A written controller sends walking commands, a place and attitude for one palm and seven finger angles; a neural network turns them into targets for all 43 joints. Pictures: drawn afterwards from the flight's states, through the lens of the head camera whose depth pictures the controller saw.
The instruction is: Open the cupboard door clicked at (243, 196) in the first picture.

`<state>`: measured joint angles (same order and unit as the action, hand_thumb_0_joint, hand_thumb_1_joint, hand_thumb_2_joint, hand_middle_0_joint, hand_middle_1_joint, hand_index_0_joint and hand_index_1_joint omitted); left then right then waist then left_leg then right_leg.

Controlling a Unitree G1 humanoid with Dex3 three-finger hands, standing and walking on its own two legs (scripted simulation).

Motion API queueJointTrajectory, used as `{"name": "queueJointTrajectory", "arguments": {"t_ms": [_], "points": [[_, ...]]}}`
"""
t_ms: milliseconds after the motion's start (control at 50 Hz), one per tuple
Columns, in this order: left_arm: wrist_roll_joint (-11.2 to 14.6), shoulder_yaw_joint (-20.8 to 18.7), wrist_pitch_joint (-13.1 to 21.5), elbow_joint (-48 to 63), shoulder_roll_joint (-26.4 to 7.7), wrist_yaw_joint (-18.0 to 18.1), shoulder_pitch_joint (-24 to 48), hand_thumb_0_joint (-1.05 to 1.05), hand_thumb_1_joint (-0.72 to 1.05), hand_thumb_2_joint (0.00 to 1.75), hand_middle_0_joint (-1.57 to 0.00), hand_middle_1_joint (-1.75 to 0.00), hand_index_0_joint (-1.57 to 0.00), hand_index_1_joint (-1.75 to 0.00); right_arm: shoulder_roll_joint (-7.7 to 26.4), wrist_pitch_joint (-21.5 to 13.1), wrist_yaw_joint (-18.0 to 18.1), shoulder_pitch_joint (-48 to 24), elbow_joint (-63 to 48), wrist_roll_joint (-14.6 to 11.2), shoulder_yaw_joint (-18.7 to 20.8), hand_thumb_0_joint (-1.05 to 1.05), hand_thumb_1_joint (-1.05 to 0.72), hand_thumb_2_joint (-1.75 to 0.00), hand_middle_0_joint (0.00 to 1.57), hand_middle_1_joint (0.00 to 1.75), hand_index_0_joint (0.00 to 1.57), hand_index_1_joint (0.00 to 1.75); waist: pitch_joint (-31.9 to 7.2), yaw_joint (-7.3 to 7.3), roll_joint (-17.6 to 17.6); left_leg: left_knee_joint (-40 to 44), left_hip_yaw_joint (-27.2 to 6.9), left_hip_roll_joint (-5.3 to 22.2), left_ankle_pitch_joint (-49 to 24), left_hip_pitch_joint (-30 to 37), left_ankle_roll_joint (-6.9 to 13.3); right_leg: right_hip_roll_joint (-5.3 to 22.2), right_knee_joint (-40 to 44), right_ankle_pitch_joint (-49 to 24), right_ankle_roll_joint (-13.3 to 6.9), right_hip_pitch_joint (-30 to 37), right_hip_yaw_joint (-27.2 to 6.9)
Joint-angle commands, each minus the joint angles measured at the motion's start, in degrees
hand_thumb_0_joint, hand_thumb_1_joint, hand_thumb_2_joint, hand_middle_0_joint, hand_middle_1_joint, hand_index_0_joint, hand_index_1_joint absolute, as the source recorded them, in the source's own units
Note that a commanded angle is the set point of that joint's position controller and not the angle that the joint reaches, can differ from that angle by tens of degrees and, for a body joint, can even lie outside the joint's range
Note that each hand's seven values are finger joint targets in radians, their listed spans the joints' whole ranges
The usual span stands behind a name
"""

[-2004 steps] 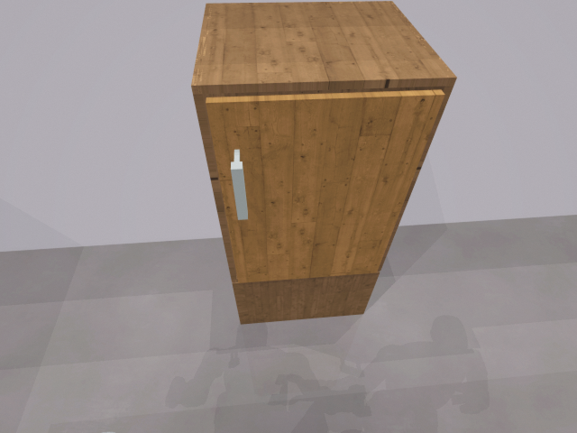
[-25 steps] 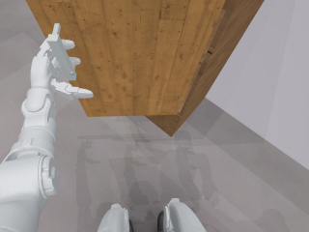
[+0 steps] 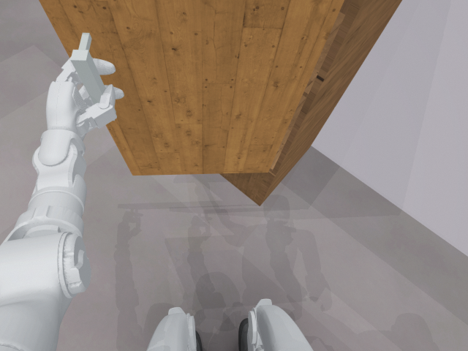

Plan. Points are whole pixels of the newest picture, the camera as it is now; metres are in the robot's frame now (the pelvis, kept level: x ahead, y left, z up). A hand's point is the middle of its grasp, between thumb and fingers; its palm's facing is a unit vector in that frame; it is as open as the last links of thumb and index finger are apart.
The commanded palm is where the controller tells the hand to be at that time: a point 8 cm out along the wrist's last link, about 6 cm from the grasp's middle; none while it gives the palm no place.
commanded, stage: close the thumb around the handle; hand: left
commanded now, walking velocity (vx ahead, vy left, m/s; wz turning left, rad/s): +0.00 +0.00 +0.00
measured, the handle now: (98, 80) +0.56 +0.20 +0.06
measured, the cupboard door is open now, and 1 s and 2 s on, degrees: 44 74 86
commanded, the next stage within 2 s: pull the door open along its arc in 0.06 s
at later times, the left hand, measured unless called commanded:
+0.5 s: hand (109, 131) +0.46 +0.17 +0.06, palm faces -0.04 -1.00 -0.02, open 5.9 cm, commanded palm +0.40 +0.22 +0.06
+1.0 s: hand (157, 211) +0.32 +0.09 +0.06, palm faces +0.34 -0.94 +0.01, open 6.1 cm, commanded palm +0.26 +0.15 +0.06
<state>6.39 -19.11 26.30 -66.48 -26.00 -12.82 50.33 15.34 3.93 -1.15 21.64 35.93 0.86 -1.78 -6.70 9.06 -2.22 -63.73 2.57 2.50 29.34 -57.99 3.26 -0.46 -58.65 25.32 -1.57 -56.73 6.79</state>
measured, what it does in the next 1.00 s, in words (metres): stands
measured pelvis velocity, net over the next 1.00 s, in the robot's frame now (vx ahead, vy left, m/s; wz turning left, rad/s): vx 0.01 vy -0.03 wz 0.03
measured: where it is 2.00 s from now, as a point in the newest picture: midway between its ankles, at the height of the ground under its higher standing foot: outside the picture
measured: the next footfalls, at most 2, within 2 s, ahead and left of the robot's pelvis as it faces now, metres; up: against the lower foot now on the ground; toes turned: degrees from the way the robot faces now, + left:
none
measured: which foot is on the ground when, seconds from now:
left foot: down 0.00-1.00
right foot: down 0.00-1.00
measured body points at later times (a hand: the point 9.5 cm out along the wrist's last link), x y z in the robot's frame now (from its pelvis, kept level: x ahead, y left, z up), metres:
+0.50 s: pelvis +0.02 +0.00 +0.02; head +0.13 +0.01 +0.45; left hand +0.45 +0.23 +0.06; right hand +0.05 -0.26 -0.10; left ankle +0.00 +0.08 -0.66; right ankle +0.02 -0.11 -0.66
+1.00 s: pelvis +0.01 -0.03 +0.02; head +0.07 -0.04 +0.46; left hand +0.30 +0.14 +0.06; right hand +0.20 -0.23 -0.08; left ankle +0.00 +0.08 -0.66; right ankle +0.02 -0.11 -0.66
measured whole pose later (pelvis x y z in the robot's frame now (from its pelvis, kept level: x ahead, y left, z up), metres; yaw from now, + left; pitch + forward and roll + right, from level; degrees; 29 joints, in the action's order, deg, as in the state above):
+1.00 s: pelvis +0.01 -0.03 +0.02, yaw +2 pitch +14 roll +0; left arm 0.1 2.8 23.0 -15.6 1.2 20.3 -0.7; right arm 10.1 2.6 -2.0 9.8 29.6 2.5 -1.0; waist -7.9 -0.3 -1.1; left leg -57.2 2.8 1.4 28.5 -43.0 0.7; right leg 0.1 -56.6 27.3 -3.6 -43.8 6.2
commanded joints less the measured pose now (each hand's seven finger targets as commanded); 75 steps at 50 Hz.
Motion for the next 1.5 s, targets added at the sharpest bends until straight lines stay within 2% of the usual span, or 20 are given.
{"name": "queueJointTrajectory", "arguments": {"t_ms": [0, 40, 120, 140, 160, 420, 480, 520, 540, 560, 600, 700, 800, 860, 1120, 1240, 1280, 1340, 1400, 1480], "points": [[0.29, 1.15, 4.37, 14.70, -8.03, -0.82, 24.99, 0.00, 0.90, 0.90, -0.40, -1.35, -0.40, -1.35, 10.20, -0.63, 0.57, 10.12, -2.41, -0.01, 3.90, 0.00, -0.90, -0.90, 0.20, 0.30, 0.20, 0.30, -29.97, 1.78, -7.82, 6.79, -7.70, -0.48, -31.84, 28.03, -2.40, -2.50, 5.05, -19.04, -0.03, 8.23, -3.79], [0.18, -0.49, 4.36, 14.70, -9.92, -0.53, 24.14, 0.00, 0.90, 0.90, -0.40, -1.35, -0.40, -1.35, 10.31, -0.36, 0.43, 10.13, -1.93, 0.05, 3.96, 0.00, -0.90, -0.90, 0.20, 0.30, 0.20, 0.30, -30.70, 1.11, -6.79, 6.77, -7.54, -0.47, -31.92, 27.80, -2.56, -2.56, 5.15, -19.70, 0.05, 9.58, -3.85], [0.18, 2.21, 4.65, 15.29, -6.78, -0.52, 24.33, 0.00, 0.90, 0.90, -0.40, -1.35, -0.40, -1.35, 9.94, -0.34, 0.42, 9.56, -1.80, -0.11, 3.98, 0.00, -0.90, -0.90, 0.20, 0.30, 0.20, 0.30, -28.90, 1.87, -7.08, 7.21, -7.80, -0.24, -32.51, 28.76, -2.69, -2.52, 5.51, -19.32, 0.10, 8.16, -3.59], [0.30, 0.35, 4.71, 15.15, -8.57, -0.27, 23.79, 0.00, 0.90, 0.90, -0.40, -1.35, -0.40, -1.35, 10.15, -0.29, 0.45, 9.84, -1.67, -0.03, 4.08, 0.00, -0.90, -0.90, 0.20, 0.30, 0.20, 0.30, -29.06, 1.35, -6.30, 7.11, -7.52, -0.31, -31.98, 28.10, -2.57, -2.55, 5.63, -19.58, 0.15, 9.07, -3.79], [-0.49, -3.87, 4.62, 13.17, -14.80, -0.03, 22.82, 0.00, 0.90, 0.90, -0.40, -1.35, -0.40, -1.35, 10.81, 0.01, 0.74, 9.98, -1.53, -0.10, 3.98, 0.00, -0.90, -0.90, 0.20, 0.30, 0.20, 0.30, -28.22, 0.52, -5.18, 7.17, -7.20, -0.49, -30.40, 25.47, -2.47, -2.51, 5.40, -19.69, 0.03, 10.80, -4.14], [4.40, -1.53, 2.80, 29.39, -7.18, -2.68, -7.37, 0.00, 0.90, 0.90, -0.40, -1.35, -0.40, -1.35, 8.81, 0.10, -0.03, 5.75, -8.45, -1.90, 4.42, 0.00, -0.90, -0.90, 0.20, 0.30, 0.20, 0.30, -29.85, -5.47, -2.99, 11.08, -3.88, -1.23, -36.02, 24.90, -1.84, -2.16, 7.15, -28.63, 0.10, 23.87, -4.55], [6.07, -0.06, 1.96, 35.19, -3.68, -2.43, -17.51, 0.00, 0.90, 0.90, -0.40, -1.35, -0.40, -1.35, 8.34, -0.38, -0.34, 3.45, -10.21, -2.50, 4.68, 0.00, -0.90, -0.90, 0.20, 0.30, 0.20, 0.30, -25.48, -6.36, 0.51, 12.60, -2.41, -1.53, -32.82, 21.99, -1.41, -1.95, 8.46, -28.95, 0.36, 26.53, -4.71], [6.61, -0.24, 1.99, 39.85, -3.24, -1.97, -23.81, 0.00, 0.90, 0.90, -0.40, -1.35, -0.40, -1.35, 7.98, -0.87, -0.37, 2.15, -11.08, -2.61, 4.69, 0.00, -0.90, -0.90, 0.20, 0.30, 0.20, 0.30, -24.92, -7.50, -0.84, 13.15, -2.23, -1.59, -34.18, 22.09, -1.58, -1.65, 8.01, -30.19, 0.20, 27.90, -4.79], [9.47, -5.55, 2.02, 43.68, -1.62, 3.94, -25.39, 0.00, 0.90, 0.90, -0.40, -1.35, -0.40, -1.35, 6.54, -1.51, -0.37, 0.47, -11.39, -2.47, 4.85, 0.00, -0.90, -0.90, 0.20, 0.30, 0.20, 0.30, -23.89, -10.77, -1.24, 13.81, -1.90, -1.60, -33.72, 21.41, -2.40, -1.79, 8.36, -28.76, 0.22, 27.36, -4.09], [8.98, -2.38, 1.52, 44.70, 3.19, 7.58, -30.06, 0.00, 0.90, 0.90, -0.40, -1.35, -0.40, -1.35, 6.00, -2.19, -0.81, -0.39, -11.68, -2.22, 4.71, 0.00, -0.90, -0.90, 0.20, 0.30, 0.20, 0.30, -22.29, -10.43, -1.28, 14.27, -1.68, -1.73, -32.93, 21.84, -2.80, -1.85, 8.36, -27.66, 0.30, 26.71, -3.59], [7.39, -2.59, 1.66, 49.94, 4.27, 14.25, -34.86, 0.00, 0.90, 0.90, -0.40, -1.35, -0.40, -1.35, 5.63, -3.02, -1.23, -1.83, -11.89, -1.65, 4.86, 0.00, -0.90, -0.90, 0.20, 0.30, 0.20, 0.30, -21.88, -11.39, 1.10, 14.00, -1.78, -1.72, -32.44, 21.02, -3.07, -1.73, 7.64, -27.28, 0.10, 27.35, -3.52], [-0.09, 3.77, 2.08, 57.25, 9.89, 25.01, -41.06, 0.00, 0.90, 0.90, -0.40, -1.35, -0.40, -1.35, 4.27, -2.83, -1.60, -4.46, -12.28, 0.08, 4.81, 0.00, -0.90, -0.90, 0.20, 0.30, 0.20, 0.30, -20.42, -11.08, 3.29, 13.38, -2.05, -1.84, -30.38, 21.24, -3.30, -1.04, 6.55, -27.29, -0.14, 27.55, -3.98], [-4.20, 10.14, 1.66, 60.06, 16.36, 31.93, -42.89, 0.00, 0.90, 0.90, -0.40, -1.35, -0.40, -1.35, 2.98, -2.76, -0.80, -7.86, -12.35, 1.08, 4.37, 0.00, -0.90, -0.90, 0.20, 0.30, 0.20, 0.30, -17.23, -10.35, 5.59, 13.14, -2.14, -2.55, -22.53, 20.00, -2.84, -0.40, 7.88, -23.23, 0.02, 26.96, -4.69], [-5.67, 13.46, 1.06, 61.70, 19.26, 34.22, -43.55, 0.00, 0.90, 0.90, -0.40, -1.35, -0.40, -1.35, 2.30, -2.82, -0.44, -9.65, -12.58, 1.27, 3.94, 0.00, -0.90, -0.90, 0.20, 0.30, 0.20, 0.30, -16.35, -10.48, 3.87, 13.41, -2.09, -3.01, -19.40, 19.95, -2.85, 0.01, 8.56, -20.70, -0.08, 26.85, -5.05], [-10.04, 28.18, -1.21, 71.28, 30.14, 39.20, -60.64, 0.00, 0.90, 0.90, -0.40, -1.35, -0.40, -1.35, 0.39, -5.66, -0.75, -11.72, -14.16, 2.03, 3.66, 0.00, -0.90, -0.90, 0.20, 0.30, 0.20, 0.30, -14.72, -9.05, 7.11, 12.81, -2.29, -3.46, -17.67, 19.33, -2.67, 2.24, 11.72, -26.47, 1.04, 31.42, -8.06], [-12.66, 34.27, -0.91, 75.62, 33.58, 40.51, -63.56, 0.00, 0.90, 0.90, -0.40, -1.35, -0.40, -1.35, -0.24, -8.50, -0.17, -12.63, -14.49, 2.68, 3.37, 0.00, -0.90, -0.90, 0.20, 0.30, 0.20, 0.30, -13.92, -7.90, 8.03, 10.76, -3.20, -3.83, -13.91, 17.09, -2.74, 3.70, 12.70, -22.98, 1.71, 29.35, -10.65], [-14.47, 33.47, -0.57, 75.02, 31.45, 41.78, -55.76, 0.00, 0.90, 0.90, -0.40, -1.35, -0.40, -1.35, 0.06, -9.00, 0.34, -12.57, -13.07, 2.89, 3.44, 0.00, -0.90, -0.90, 0.20, 0.30, 0.20, 0.30, -12.39, -6.46, 7.74, 9.26, -3.57, -3.84, -12.06, 15.55, -2.73, 4.11, 12.60, -19.18, 1.68, 26.21, -11.69], [-13.85, 32.11, -0.16, 73.33, 30.87, 42.41, -53.84, 0.00, 0.69, 0.81, -0.38, -1.33, -0.38, -1.33, -0.16, -9.57, 0.86, -13.14, -12.41, 2.79, 3.39, 0.00, -0.90, -0.90, 0.20, 0.30, 0.20, 0.30, -12.60, -6.98, 7.50, 8.43, -3.57, -4.12, -9.59, 14.26, -2.76, 4.74, 14.00, -12.91, 1.79, 25.70, -13.19], [-12.28, 30.49, -0.61, 72.72, 30.20, 41.76, -55.81, 0.00, 0.48, 0.72, -0.37, -1.30, -0.37, -1.30, -0.18, -9.69, 1.10, -12.90, -12.58, 2.42, 3.66, 0.00, -0.90, -0.90, 0.20, 0.30, 0.20, 0.30, -15.59, -8.17, 9.18, 8.66, -3.67, -4.26, -10.42, 13.46, -2.96, 5.32, 14.31, -16.40, 2.12, 29.93, -14.58], [-10.66, 30.70, -1.44, 72.94, 30.79, 40.53, -54.79, 0.00, 0.20, 0.60, -0.35, -1.27, -0.35, -1.27, -0.07, -9.25, 1.08, -12.92, -12.57, 2.16, 3.46, 0.00, -0.90, -0.90, 0.20, 0.30, 0.20, 0.30, -14.95, -7.81, 8.64, 9.08, -3.48, -4.25, -10.96, 14.16, -2.87, 5.54, 14.46, -19.03, 2.65, 30.46, -14.35]]}}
